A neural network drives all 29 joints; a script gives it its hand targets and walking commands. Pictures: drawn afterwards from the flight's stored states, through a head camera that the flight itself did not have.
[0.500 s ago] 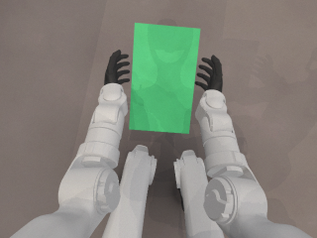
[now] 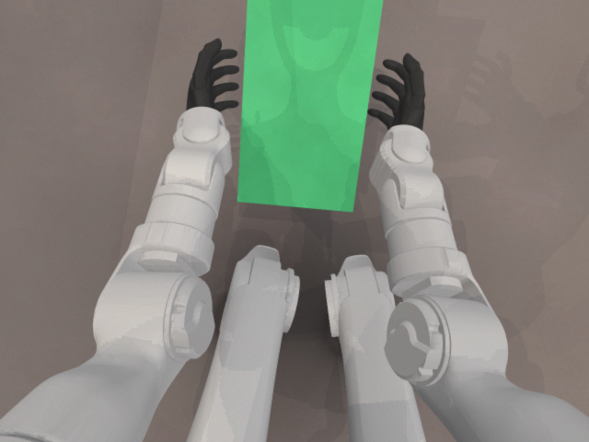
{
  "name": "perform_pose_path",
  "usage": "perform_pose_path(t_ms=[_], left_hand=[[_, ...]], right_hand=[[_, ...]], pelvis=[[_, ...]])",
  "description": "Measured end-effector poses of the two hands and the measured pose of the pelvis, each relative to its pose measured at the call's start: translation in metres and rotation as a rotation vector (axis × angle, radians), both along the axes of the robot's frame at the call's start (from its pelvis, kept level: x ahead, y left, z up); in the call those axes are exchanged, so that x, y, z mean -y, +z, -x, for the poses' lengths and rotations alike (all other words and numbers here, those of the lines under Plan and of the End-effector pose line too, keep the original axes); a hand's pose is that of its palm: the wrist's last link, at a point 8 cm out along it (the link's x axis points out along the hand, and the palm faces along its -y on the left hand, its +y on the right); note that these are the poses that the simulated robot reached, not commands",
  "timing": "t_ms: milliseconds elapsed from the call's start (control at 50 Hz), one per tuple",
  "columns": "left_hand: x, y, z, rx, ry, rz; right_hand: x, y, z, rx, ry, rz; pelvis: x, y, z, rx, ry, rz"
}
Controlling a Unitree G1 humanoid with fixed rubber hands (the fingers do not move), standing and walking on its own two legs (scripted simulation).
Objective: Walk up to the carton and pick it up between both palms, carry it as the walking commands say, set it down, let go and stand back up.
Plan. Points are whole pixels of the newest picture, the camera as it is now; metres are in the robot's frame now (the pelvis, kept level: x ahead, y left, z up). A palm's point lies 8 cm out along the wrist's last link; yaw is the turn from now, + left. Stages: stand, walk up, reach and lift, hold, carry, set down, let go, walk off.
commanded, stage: set down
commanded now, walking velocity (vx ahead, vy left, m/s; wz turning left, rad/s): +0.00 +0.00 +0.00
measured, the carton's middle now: (303, 108) +0.53 +0.04 -0.22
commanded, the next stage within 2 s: none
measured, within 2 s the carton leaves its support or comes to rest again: neither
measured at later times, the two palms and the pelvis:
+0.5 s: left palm (218, 112) +0.51 +0.16 -0.21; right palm (386, 128) +0.51 -0.09 -0.20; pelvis +0.00 +0.00 -0.05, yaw -1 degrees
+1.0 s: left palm (223, 109) +0.52 +0.16 -0.25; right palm (384, 127) +0.52 -0.09 -0.24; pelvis +0.01 +0.00 -0.07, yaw -2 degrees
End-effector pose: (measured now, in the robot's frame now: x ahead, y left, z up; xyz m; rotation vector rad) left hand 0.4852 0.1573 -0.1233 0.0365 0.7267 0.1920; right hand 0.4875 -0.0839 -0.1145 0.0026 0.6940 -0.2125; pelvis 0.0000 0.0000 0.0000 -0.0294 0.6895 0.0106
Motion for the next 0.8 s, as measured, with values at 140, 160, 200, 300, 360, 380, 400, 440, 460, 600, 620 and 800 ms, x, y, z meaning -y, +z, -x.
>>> perform_pose_path(t_ms=[140,160,200,300,360,380,400,440,460,600,620,800], left_hand=[[-0.001,-0.023,-0.006,-0.01,-0.012,0.002],[-0.001,-0.027,-0.007,-0.012,-0.014,0.002],[-0.001,-0.034,-0.009,-0.015,-0.018,0.003],[-0.001,-0.051,-0.014,-0.023,-0.029,0.005],[-0.001,-0.062,-0.017,-0.028,-0.036,0.006],[-0.001,-0.065,-0.018,-0.03,-0.039,0.006],[-0.001,-0.069,-0.019,-0.032,-0.041,0.006],[-0.001,-0.077,-0.021,-0.035,-0.046,0.007],[-0.001,-0.081,-0.022,-0.037,-0.048,0.007],[-0.001,-0.102,-0.026,-0.07,-0.073,-0.004],[-0.001,-0.104,-0.027,-0.073,-0.077,-0.005],[-0.001,-0.117,-0.036,-0.088,-0.097,-0.001]], right_hand=[[0.0,-0.022,-0.006,-0.008,0.007,0.003],[0.0,-0.025,-0.007,-0.01,0.008,0.003],[0.0,-0.032,-0.008,-0.012,0.01,0.005],[0.001,-0.048,-0.012,-0.019,0.015,0.007],[0.002,-0.058,-0.015,-0.023,0.019,0.008],[0.002,-0.062,-0.016,-0.025,0.02,0.008],[0.002,-0.065,-0.017,-0.027,0.021,0.008],[0.002,-0.073,-0.018,-0.03,0.023,0.009],[0.002,-0.076,-0.019,-0.032,0.024,0.009],[0.004,-0.097,-0.022,-0.058,0.027,-0.009],[0.004,-0.099,-0.022,-0.06,0.027,-0.011],[0.007,-0.116,-0.029,-0.068,0.043,-0.022]], pelvis=[[-0.001,-0.014,0.001,-0.003,0.0,0.004],[-0.001,-0.016,0.002,-0.003,0.0,0.005],[-0.001,-0.02,0.002,-0.003,0.0,0.006],[-0.002,-0.029,0.003,-0.003,-0.001,0.009],[-0.002,-0.035,0.003,-0.002,-0.002,0.011],[-0.002,-0.037,0.003,-0.002,-0.002,0.011],[-0.002,-0.039,0.003,-0.001,-0.003,0.012],[-0.002,-0.043,0.003,-0.001,-0.004,0.013],[-0.002,-0.045,0.003,0.0,-0.004,0.014],[-0.004,-0.054,0.0,0.02,-0.025,0.014],[-0.004,-0.055,-0.001,0.021,-0.027,0.013],[-0.001,-0.064,-0.007,0.033,-0.036,-0.002]])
